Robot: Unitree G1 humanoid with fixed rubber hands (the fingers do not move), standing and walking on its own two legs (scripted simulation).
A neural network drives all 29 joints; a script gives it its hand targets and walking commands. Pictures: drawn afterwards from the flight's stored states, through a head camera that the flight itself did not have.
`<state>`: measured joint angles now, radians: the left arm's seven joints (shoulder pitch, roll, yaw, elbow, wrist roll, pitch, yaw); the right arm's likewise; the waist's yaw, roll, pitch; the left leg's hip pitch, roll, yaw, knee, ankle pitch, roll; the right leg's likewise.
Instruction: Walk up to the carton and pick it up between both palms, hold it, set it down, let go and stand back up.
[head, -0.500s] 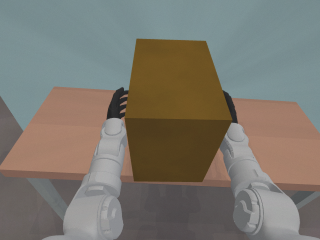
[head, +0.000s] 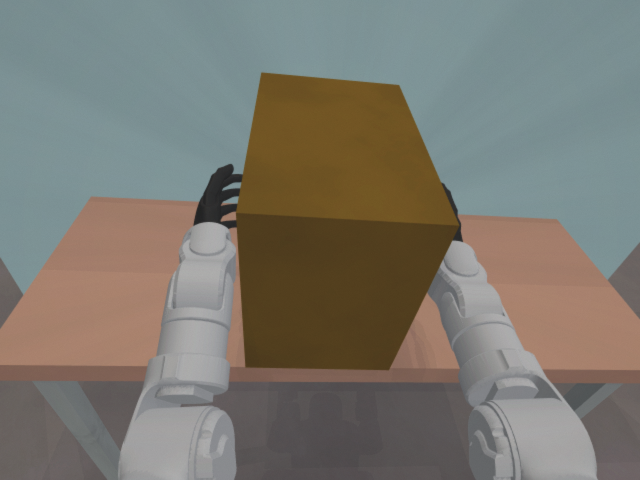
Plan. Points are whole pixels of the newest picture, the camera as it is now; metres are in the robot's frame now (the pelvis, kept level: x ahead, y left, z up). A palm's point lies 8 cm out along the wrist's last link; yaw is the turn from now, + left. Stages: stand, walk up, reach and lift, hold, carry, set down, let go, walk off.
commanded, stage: reach and lift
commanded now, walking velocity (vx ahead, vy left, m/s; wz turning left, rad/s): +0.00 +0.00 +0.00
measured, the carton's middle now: (325, 221) +0.44 +0.01 +0.13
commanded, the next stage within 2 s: hold in 1.60 s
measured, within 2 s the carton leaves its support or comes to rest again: neither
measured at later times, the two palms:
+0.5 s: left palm (206, 203) +0.37 +0.15 +0.21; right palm (453, 226) +0.37 -0.14 +0.20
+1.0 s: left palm (203, 184) +0.38 +0.16 +0.23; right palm (457, 208) +0.37 -0.14 +0.22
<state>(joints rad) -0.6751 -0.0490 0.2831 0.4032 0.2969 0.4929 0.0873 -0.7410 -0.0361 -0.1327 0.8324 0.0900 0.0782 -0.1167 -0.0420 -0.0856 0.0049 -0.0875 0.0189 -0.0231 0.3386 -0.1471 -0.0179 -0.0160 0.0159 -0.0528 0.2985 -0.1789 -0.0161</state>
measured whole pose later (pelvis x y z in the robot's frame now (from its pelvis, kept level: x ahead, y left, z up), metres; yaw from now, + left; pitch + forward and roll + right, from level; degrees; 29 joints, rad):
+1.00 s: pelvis +0.00 +0.01 +0.00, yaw -1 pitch -8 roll -1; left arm -0.79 0.01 0.30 0.32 0.30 0.74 0.02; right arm -0.85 -0.08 -0.06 0.71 0.25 0.35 -0.20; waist -0.09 -0.05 -0.02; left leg -0.07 0.01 -0.01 0.36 -0.16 0.00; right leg 0.01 0.01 -0.04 0.29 -0.17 0.00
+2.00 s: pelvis +0.00 +0.00 +0.00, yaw -1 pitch -7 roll -1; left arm -0.86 0.04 0.33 0.33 0.26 0.88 0.01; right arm -0.99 -0.13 0.00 0.73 0.36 0.54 -0.27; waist -0.08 -0.03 -0.11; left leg -0.09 0.03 -0.01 0.38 -0.18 -0.02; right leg 0.00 0.03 -0.04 0.30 -0.18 -0.01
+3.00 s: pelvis +0.00 +0.00 +0.00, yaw -1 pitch -6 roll -1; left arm -0.88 0.05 0.34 0.35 0.25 0.88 0.02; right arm -0.99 -0.14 0.01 0.72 0.39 0.57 -0.29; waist -0.08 -0.02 -0.12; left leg -0.10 0.03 -0.02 0.39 -0.18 -0.02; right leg -0.01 0.03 -0.04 0.30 -0.18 -0.01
